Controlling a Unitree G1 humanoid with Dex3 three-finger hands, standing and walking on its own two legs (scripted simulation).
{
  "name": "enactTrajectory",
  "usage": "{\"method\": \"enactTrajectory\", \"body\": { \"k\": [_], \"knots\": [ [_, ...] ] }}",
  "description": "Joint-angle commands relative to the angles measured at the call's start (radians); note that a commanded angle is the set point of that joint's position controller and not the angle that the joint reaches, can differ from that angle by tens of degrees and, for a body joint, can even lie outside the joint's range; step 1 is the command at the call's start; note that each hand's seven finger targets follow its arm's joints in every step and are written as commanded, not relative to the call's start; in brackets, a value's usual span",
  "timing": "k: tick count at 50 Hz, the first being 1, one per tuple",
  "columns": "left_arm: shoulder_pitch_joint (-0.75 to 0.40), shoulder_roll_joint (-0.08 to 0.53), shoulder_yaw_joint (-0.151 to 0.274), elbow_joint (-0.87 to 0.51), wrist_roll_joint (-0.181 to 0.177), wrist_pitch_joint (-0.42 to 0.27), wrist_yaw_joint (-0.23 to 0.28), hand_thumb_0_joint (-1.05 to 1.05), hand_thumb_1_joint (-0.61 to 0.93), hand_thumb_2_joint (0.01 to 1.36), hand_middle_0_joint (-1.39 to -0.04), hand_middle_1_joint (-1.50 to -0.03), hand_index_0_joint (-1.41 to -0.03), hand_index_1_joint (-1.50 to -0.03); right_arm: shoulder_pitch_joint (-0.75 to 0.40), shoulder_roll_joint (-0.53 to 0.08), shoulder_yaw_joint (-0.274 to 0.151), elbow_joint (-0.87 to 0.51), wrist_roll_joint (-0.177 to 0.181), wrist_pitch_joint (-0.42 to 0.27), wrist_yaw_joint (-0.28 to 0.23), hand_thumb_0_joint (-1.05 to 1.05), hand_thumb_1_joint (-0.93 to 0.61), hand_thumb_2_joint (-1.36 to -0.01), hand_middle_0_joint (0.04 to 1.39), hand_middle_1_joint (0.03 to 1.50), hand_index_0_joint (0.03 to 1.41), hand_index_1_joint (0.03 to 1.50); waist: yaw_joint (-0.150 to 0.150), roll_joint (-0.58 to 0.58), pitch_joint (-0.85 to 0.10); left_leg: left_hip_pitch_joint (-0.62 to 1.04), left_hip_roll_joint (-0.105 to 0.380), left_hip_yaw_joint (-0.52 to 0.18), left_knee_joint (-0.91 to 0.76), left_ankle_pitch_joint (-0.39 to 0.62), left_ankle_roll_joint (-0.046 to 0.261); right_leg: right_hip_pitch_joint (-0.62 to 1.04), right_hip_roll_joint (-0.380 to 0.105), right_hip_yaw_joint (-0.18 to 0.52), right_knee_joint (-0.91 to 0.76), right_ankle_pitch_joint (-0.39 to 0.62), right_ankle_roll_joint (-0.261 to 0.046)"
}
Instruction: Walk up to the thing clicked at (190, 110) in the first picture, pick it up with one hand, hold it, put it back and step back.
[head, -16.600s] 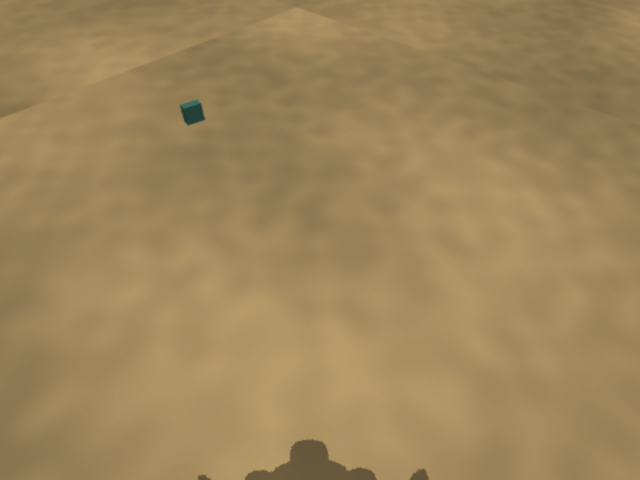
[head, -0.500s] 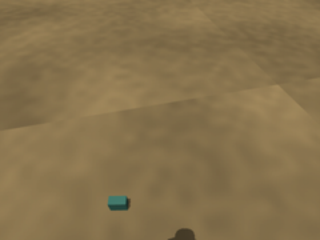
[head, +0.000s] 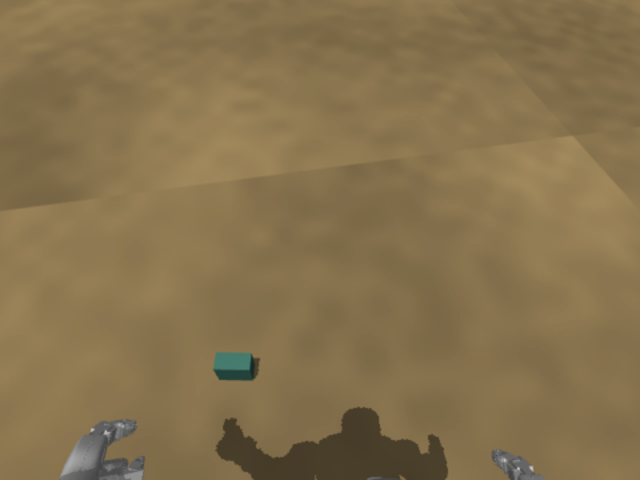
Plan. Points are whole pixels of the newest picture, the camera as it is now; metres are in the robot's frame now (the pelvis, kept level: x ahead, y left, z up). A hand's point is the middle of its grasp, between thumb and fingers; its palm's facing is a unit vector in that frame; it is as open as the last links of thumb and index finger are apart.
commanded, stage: rise first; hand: left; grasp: from above
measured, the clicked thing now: (235, 366) +0.48 +0.22 -0.71
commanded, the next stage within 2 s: none
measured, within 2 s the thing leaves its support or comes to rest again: neither
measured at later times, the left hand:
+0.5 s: hand out of the picture +0.15 +0.26 -0.19, palm faces -0.16 -0.89 -0.43, open 13.9 cm
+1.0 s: hand out of the picture +0.14 +0.27 -0.26, palm faces -0.32 -0.78 -0.54, open 13.9 cm
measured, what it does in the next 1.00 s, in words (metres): lowers itself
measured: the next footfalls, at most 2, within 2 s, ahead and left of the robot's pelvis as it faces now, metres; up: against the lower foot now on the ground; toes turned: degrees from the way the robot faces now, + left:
none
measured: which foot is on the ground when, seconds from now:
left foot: down 0.00-1.00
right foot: down 0.00-1.00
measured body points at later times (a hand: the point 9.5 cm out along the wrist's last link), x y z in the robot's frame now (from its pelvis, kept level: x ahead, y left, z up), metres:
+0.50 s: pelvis +0.02 +0.01 -0.06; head +0.10 +0.03 +0.39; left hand +0.16 +0.31 -0.16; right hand +0.18 -0.24 -0.14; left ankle +0.01 +0.12 -0.73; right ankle +0.02 -0.13 -0.73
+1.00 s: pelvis -0.01 +0.00 -0.12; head +0.11 +0.03 +0.31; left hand +0.16 +0.31 -0.22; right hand +0.18 -0.24 -0.20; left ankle +0.01 +0.12 -0.73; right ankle +0.02 -0.13 -0.73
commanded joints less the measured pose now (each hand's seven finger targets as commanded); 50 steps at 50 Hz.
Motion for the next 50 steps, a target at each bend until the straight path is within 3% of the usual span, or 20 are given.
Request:
{"method": "enactTrajectory", "body": {
  "k": [1, 4, 6, 9, 11, 13, 14, 17, 19, 20, 23, 25, 31, 34, 38, 40, 44, 47, 50],
  "knots": [
    [0.117, 0.192, 0.055, -0.130, 0.050, 0.061, 0.014, 0.000, -0.074, 0.870, -0.170, -0.946, -0.179, -0.936, 0.009, -0.163, -0.067, -0.174, -0.003, -0.038, -0.011, 0.000, -0.863, -0.888, 0.201, 0.300, 0.200, 0.300, 0.040, 0.077, -0.213, 0.007, -0.032, 0.022, -0.043, 0.112, 0.006, 0.070, 0.011, -0.034, -0.037, 0.081, -0.032],
    [0.023, 0.200, 0.042, -0.251, 0.072, 0.121, 0.014, 0.000, -0.314, 0.891, -0.154, -0.984, -0.156, -0.981, -0.029, -0.161, -0.067, -0.247, 0.000, -0.047, -0.011, 0.000, -0.867, -0.891, 0.201, 0.300, 0.200, 0.300, 0.011, 0.026, -0.202, -0.020, -0.027, 0.016, 0.002, 0.091, 0.013, 0.010, 0.014, -0.039, -0.009, 0.051, -0.028],
    [0.102, 0.150, 0.028, -0.225, 0.075, 0.155, 0.013, 0.000, -0.443, 0.896, -0.143, -1.032, -0.151, -1.024, -0.007, -0.156, -0.067, -0.252, -0.002, -0.054, -0.006, 0.000, -0.884, -0.896, 0.201, 0.300, 0.200, 0.300, 0.001, 0.000, -0.172, -0.070, -0.020, 0.015, 0.044, 0.092, 0.013, -0.041, 0.019, -0.045, 0.038, 0.050, -0.026],
    [0.020, 0.177, 0.040, -0.388, 0.087, 0.148, 0.016, 0.000, -0.460, 0.915, -0.128, -1.024, -0.130, -1.022, 0.017, -0.144, -0.070, -0.268, -0.008, -0.068, -0.005, 0.000, -0.867, -0.893, 0.201, 0.300, 0.200, 0.300, -0.002, 0.052, -0.222, -0.097, -0.013, 0.009, 0.110, 0.090, 0.006, -0.101, 0.017, -0.046, 0.114, 0.041, -0.026],
    [0.088, 0.161, 0.039, -0.421, 0.100, 0.147, 0.015, 0.000, -0.500, 0.941, -0.119, -1.033, -0.115, -1.037, 0.015, -0.136, -0.071, -0.296, -0.007, -0.084, -0.005, 0.000, -0.874, -0.895, 0.200, 0.300, 0.200, 0.300, -0.015, 0.038, -0.245, -0.133, -0.016, 0.011, 0.164, 0.077, 0.011, -0.140, 0.013, -0.040, 0.157, 0.036, -0.022],
    [0.147, 0.163, 0.050, -0.451, 0.115, 0.151, 0.014, 0.000, -0.537, 0.969, -0.102, -1.047, -0.095, -1.054, 0.019, -0.134, -0.074, -0.301, -0.009, -0.091, -0.005, 0.000, -0.892, -0.900, 0.200, 0.300, 0.200, 0.300, -0.007, 0.059, -0.252, -0.163, -0.009, 0.002, 0.195, 0.081, 0.006, -0.177, 0.014, -0.044, 0.205, 0.028, -0.026],
    [0.127, 0.191, 0.060, -0.555, 0.121, 0.147, 0.015, 0.000, -0.551, 0.986, -0.090, -1.049, -0.079, -1.060, 0.012, -0.139, -0.080, -0.323, -0.009, -0.094, -0.007, 0.000, -0.889, -0.899, 0.200, 0.300, 0.200, 0.300, 0.001, 0.093, -0.300, -0.150, -0.003, -0.009, 0.205, 0.108, 0.001, -0.185, 0.014, -0.046, 0.225, 0.041, -0.030],
    [0.221, 0.170, 0.052, -0.601, 0.144, 0.174, 0.019, 0.000, -0.555, 0.977, -0.078, -1.078, -0.076, -1.079, 0.019, -0.136, -0.080, -0.340, -0.012, -0.101, -0.009, 0.000, -0.903, -0.903, 0.200, 0.300, 0.200, 0.300, -0.010, 0.096, -0.335, -0.155, 0.000, -0.013, 0.254, 0.163, 0.003, -0.211, 0.015, -0.048, 0.270, 0.076, -0.030],
    [0.245, 0.168, 0.054, -0.645, 0.144, 0.194, 0.023, 0.000, -0.551, 0.978, -0.078, -1.073, -0.076, -1.074, 0.018, -0.135, -0.080, -0.350, -0.011, -0.099, -0.009, 0.000, -0.903, -0.903, 0.200, 0.300, 0.200, 0.300, -0.019, 0.075, -0.327, -0.192, 0.001, -0.016, 0.282, 0.158, 0.007, -0.233, 0.016, -0.047, 0.289, 0.075, -0.028],
    [0.257, 0.178, 0.057, -0.698, 0.149, 0.203, 0.024, 0.000, -0.558, 0.970, -0.083, -1.078, -0.083, -1.077, 0.012, -0.136, -0.079, -0.367, -0.012, -0.103, -0.010, 0.000, -0.914, -0.906, 0.200, 0.300, 0.200, 0.300, -0.010, 0.101, -0.349, -0.187, 0.003, -0.019, 0.299, 0.197, 0.008, -0.244, 0.016, -0.048, 0.306, 0.092, -0.031],
    [0.311, 0.164, 0.051, -0.742, 0.149, 0.232, 0.025, 0.000, -0.536, 0.944, -0.088, -1.081, -0.096, -1.072, 0.013, -0.137, -0.079, -0.381, -0.016, -0.108, -0.010, 0.000, -0.917, -0.906, 0.201, 0.300, 0.200, 0.300, -0.019, 0.095, -0.369, -0.208, 0.010, -0.026, 0.349, 0.256, 0.010, -0.274, 0.016, -0.056, 0.346, 0.113, -0.028],
    [0.325, 0.164, 0.051, -0.771, 0.154, 0.248, 0.028, 0.000, -0.535, 0.946, -0.086, -1.072, -0.092, -1.065, 0.005, -0.132, -0.076, -0.395, -0.016, -0.111, -0.008, 0.000, -0.906, -0.903, 0.200, 0.300, 0.200, 0.300, -0.011, 0.098, -0.353, -0.244, 0.008, -0.027, 0.356, 0.211, 0.009, -0.295, 0.014, -0.051, 0.359, 0.084, -0.030],
    [0.395, 0.160, 0.044, -0.838, 0.159, 0.283, 0.024, 0.000, -0.532, 0.925, -0.100, -1.064, -0.108, -1.054, -0.001, -0.133, -0.075, -0.429, -0.018, -0.118, -0.001, 0.000, -0.914, -0.905, 0.200, 0.300, 0.200, 0.300, -0.016, 0.110, -0.372, -0.296, 0.011, -0.044, 0.402, 0.209, 0.006, -0.350, 0.017, -0.063, 0.420, 0.059, -0.032],
    [0.416, 0.157, 0.050, -0.856, 0.173, 0.289, 0.027, 0.000, -0.523, 0.918, -0.103, -1.058, -0.111, -1.047, -0.001, -0.122, -0.072, -0.450, -0.017, -0.123, -0.005, 0.000, -0.907, -0.903, 0.200, 0.300, 0.200, 0.300, -0.016, 0.090, -0.373, -0.347, -0.003, -0.031, 0.429, 0.103, 0.012, -0.360, 0.017, -0.057, 0.420, 0.023, -0.032],
    [0.432, 0.165, 0.055, -0.884, 0.182, 0.286, 0.037, 0.000, -0.520, 0.912, -0.123, -1.037, -0.128, -1.029, -0.008, -0.118, -0.070, -0.465, -0.014, -0.132, -0.006, 0.000, -0.917, -0.905, 0.200, 0.300, 0.200, 0.300, -0.011, 0.086, -0.368, -0.402, -0.012, -0.022, 0.455, 0.040, 0.017, -0.381, 0.017, -0.053, 0.438, -0.011, -0.032],
    [0.409, 0.171, 0.052, -0.896, 0.188, 0.278, 0.038, 0.000, -0.495, 0.887, -0.158, -1.003, -0.161, -0.997, -0.011, -0.119, -0.073, -0.468, -0.013, -0.137, -0.010, 0.000, -0.926, -0.908, 0.200, 0.300, 0.200, 0.300, -0.025, 0.078, -0.374, -0.423, -0.015, -0.017, 0.473, 0.002, 0.021, -0.396, 0.018, -0.050, 0.439, -0.030, -0.030],
    [0.279, 0.192, 0.035, -0.819, 0.242, 0.227, 0.048, 0.000, -0.519, 0.886, -0.157, -1.020, -0.164, -1.011, -0.021, -0.129, -0.065, -0.438, -0.014, -0.156, -0.011, 0.000, -0.949, -0.914, 0.200, 0.300, 0.200, 0.300, -0.054, 0.079, -0.352, -0.502, -0.009, -0.028, 0.546, -0.020, 0.020, -0.515, 0.019, -0.050, 0.523, -0.057, -0.034],
    [0.186, 0.204, 0.034, -0.715, 0.297, 0.158, 0.055, 0.000, -0.518, 0.890, -0.151, -1.019, -0.157, -1.010, -0.039, -0.137, -0.060, -0.410, -0.017, -0.174, -0.001, 0.000, -0.941, -0.912, 0.200, 0.300, 0.200, 0.300, -0.051, 0.085, -0.351, -0.600, -0.015, -0.031, 0.616, -0.096, 0.017, -0.634, 0.016, -0.045, 0.613, -0.125, -0.036],
    [0.100, 0.225, 0.027, -0.669, 0.367, 0.075, 0.063, 0.000, -0.499, 0.877, -0.192, -0.992, -0.196, -0.986, -0.043, -0.151, -0.067, -0.381, -0.019, -0.192, 0.016, 0.000, -0.958, -0.916, 0.200, 0.300, 0.200, 0.300, -0.039, 0.104, -0.442, -0.664, -0.020, -0.025, 0.701, -0.111, 0.012, -0.721, 0.013, -0.036, 0.718, -0.137, -0.038]
  ]
}}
